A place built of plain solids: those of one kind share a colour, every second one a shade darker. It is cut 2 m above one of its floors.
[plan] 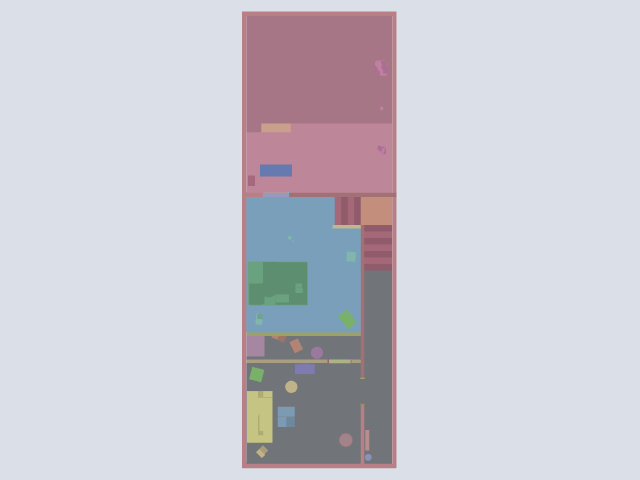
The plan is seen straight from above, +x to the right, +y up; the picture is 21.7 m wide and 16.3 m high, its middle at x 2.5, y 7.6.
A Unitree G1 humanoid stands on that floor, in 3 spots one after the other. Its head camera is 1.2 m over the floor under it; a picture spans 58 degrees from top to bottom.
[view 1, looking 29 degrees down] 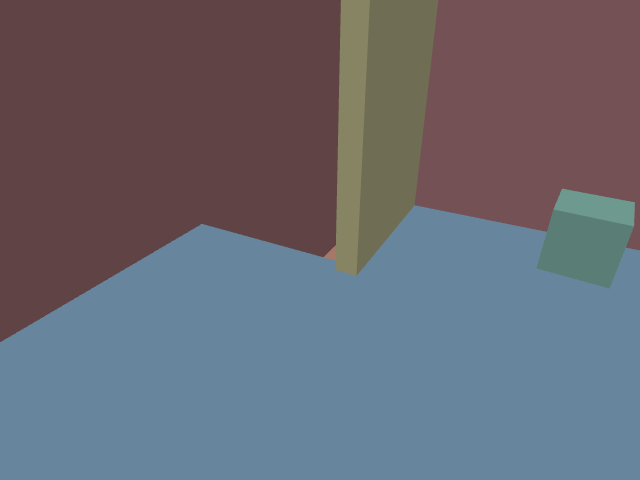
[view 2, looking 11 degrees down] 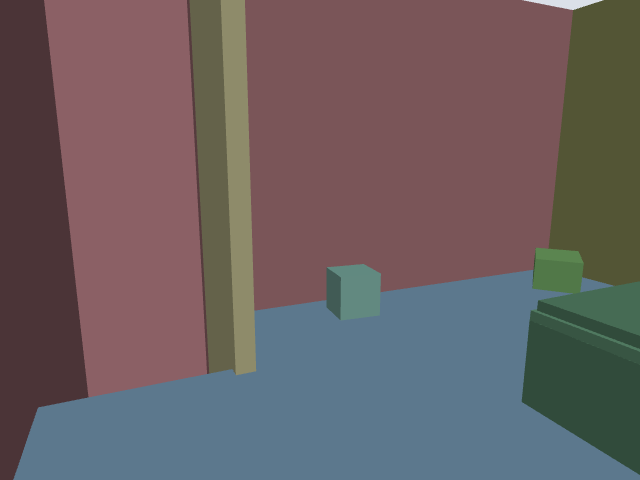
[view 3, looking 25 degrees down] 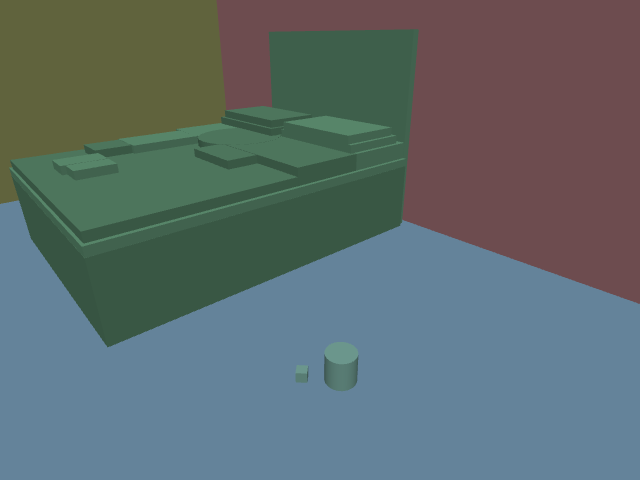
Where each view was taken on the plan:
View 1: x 1.25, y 7.31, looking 28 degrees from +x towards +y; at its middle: wall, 4.26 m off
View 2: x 0.70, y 8.59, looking -24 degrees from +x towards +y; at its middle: wall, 3.55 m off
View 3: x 2.40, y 8.58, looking -132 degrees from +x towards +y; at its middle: bedstead_upper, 2.54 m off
